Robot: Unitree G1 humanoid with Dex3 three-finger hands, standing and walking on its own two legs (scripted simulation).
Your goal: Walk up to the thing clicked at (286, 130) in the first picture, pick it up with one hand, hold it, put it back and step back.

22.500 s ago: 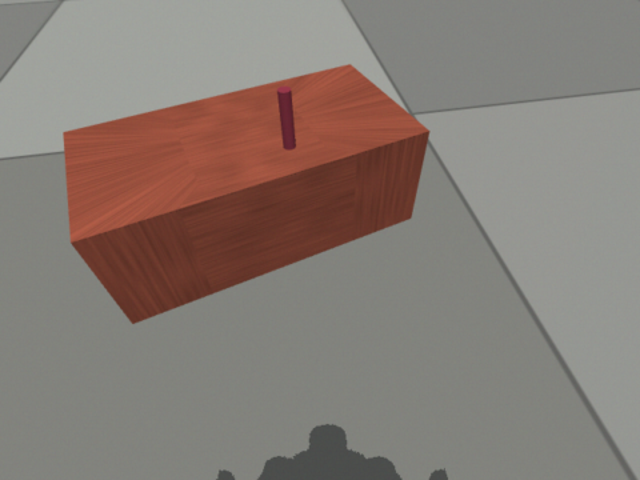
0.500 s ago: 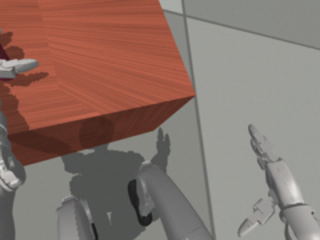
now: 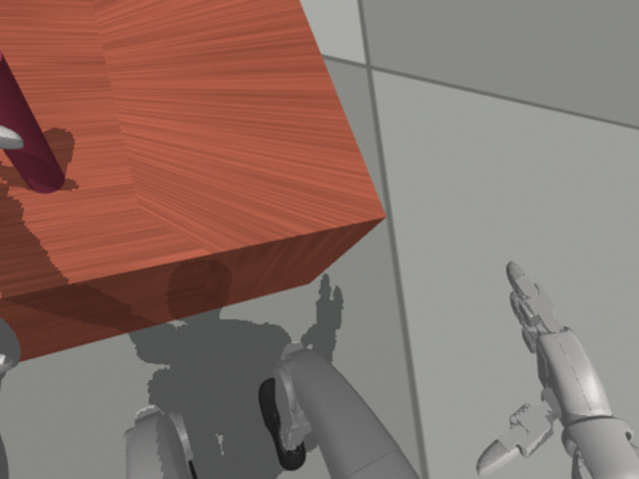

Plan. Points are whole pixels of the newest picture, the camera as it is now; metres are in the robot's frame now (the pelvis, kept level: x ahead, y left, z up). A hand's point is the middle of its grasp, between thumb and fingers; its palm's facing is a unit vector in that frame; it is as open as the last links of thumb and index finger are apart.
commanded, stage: rise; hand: left
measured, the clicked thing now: (16, 130) +0.58 +0.18 -0.04
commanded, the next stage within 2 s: home in 0.20 s
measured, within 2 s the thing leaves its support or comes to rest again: neither
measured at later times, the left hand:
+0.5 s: hand out of the picture +0.54 +0.33 +0.14, palm faces +0.38 -0.90 -0.22, open 17.4 cm
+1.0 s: hand out of the picture +0.35 +0.23 +0.08, palm faces +0.21 -0.95 -0.24, open 17.5 cm
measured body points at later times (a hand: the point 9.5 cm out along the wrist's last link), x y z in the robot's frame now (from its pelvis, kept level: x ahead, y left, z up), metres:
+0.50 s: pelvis +0.03 +0.00 +0.09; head +0.15 +0.06 +0.52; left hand +0.52 +0.37 +0.16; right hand +0.19 -0.24 +0.13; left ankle +0.02 +0.11 -0.56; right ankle +0.09 -0.13 -0.56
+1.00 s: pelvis +0.06 -0.01 +0.13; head +0.11 +0.01 +0.58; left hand +0.33 +0.28 +0.10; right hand +0.24 -0.22 +0.09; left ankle +0.02 +0.11 -0.56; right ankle +0.09 -0.13 -0.56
